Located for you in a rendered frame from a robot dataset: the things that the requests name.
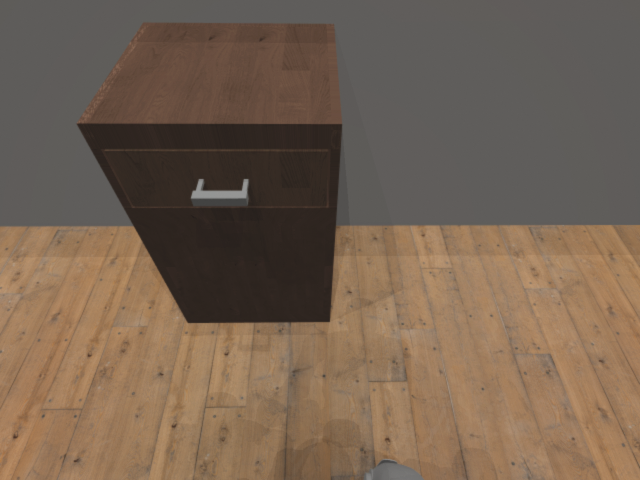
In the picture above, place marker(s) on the cabinet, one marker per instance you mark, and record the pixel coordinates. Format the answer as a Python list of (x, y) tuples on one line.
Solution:
[(229, 86)]

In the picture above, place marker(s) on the drawer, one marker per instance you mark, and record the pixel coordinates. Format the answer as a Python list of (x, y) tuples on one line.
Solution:
[(277, 177)]

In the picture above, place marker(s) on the handle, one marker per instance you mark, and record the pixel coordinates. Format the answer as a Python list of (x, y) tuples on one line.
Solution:
[(220, 198)]

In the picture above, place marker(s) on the robot right shin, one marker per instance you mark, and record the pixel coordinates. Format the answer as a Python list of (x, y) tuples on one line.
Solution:
[(387, 461)]

